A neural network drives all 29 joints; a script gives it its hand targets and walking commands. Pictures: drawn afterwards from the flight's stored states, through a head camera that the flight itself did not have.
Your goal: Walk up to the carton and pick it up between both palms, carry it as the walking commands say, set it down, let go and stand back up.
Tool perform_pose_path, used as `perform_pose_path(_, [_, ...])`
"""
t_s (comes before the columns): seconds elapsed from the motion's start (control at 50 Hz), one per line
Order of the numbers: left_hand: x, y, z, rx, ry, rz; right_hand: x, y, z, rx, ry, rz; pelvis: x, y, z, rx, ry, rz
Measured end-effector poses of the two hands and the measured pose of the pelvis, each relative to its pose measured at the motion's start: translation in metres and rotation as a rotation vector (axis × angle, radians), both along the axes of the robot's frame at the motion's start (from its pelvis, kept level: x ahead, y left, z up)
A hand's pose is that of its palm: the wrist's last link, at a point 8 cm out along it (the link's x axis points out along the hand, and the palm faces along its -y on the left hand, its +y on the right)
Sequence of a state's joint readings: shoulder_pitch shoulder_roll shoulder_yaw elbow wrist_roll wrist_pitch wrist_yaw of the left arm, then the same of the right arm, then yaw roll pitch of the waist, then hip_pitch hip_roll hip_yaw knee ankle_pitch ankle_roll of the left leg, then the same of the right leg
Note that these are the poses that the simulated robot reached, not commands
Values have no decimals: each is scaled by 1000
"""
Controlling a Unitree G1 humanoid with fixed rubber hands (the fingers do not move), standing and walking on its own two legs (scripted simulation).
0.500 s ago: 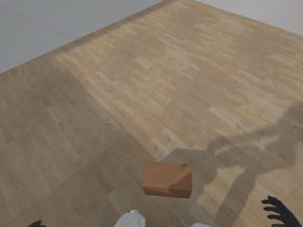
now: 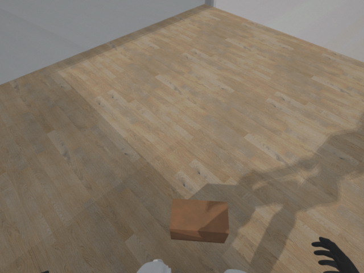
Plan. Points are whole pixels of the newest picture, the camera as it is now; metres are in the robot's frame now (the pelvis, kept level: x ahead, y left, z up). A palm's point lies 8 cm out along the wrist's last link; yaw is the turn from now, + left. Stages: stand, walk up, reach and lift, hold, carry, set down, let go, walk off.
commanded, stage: walk up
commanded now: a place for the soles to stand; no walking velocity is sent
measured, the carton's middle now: (198, 221) +0.45 -0.06 -0.65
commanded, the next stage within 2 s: none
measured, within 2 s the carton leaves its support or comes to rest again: neither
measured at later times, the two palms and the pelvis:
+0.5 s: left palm out of the picture +0.07 +0.31 -0.09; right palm out of the picture +0.12 -0.36 -0.06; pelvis -0.01 -0.03 +0.00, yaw -1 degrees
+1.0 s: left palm out of the picture +0.06 +0.29 -0.08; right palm out of the picture +0.05 -0.37 -0.08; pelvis -0.02 -0.04 +0.00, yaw -2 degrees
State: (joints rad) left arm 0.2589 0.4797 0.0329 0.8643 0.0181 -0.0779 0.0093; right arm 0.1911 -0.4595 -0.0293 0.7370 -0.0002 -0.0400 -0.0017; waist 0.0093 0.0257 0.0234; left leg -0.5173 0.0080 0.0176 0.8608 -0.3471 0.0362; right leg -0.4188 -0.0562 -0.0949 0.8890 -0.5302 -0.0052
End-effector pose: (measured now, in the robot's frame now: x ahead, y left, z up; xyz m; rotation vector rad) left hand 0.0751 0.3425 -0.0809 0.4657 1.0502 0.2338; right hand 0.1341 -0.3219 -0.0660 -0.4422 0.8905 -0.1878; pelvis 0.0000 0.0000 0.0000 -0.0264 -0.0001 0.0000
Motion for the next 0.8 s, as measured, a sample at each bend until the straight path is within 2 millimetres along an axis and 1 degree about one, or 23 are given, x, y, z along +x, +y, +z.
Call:
perform_pose_path(0.1, [2,-8,0,4,-3,-11,-3,-9,-1,3,-1,-9,1,-7,0,8,-3,-7])
perform_pose_path(0.16, [1,-8,2,7,0,-1,3,-7,-1,8,-2,-3,3,-8,1,11,0,-5])
perform_pose_path(0.24, [3,-2,5,11,4,9,8,-1,-2,15,1,5,7,-3,2,20,8,8])
perform_pose_path(0.28, [4,-1,6,9,13,19,9,-1,-2,17,-3,3,9,-3,3,16,8,2])
perform_pose_path(0.32, [5,-4,4,3,24,24,7,-4,1,14,-7,-5,9,-5,4,12,6,-9])
perform_pose_path(0.4, [6,-19,-2,-15,23,8,-2,-19,5,-4,-12,-20,4,-16,3,22,1,-21])
perform_pose_path(0.5, [0,-36,-4,-33,12,-3,-14,-33,10,-11,-25,-32,-6,-27,3,34,-13,-24])
perform_pose_path(0.66, [-13,-47,0,-30,10,-19,-40,-46,4,2,-20,-57,-23,-38,3,42,-38,-31])
perform_pose_path(0.8, [-22,-53,4,-25,14,-16,-61,-54,-5,11,38,-76,-28,-44,5,60,-45,-23])
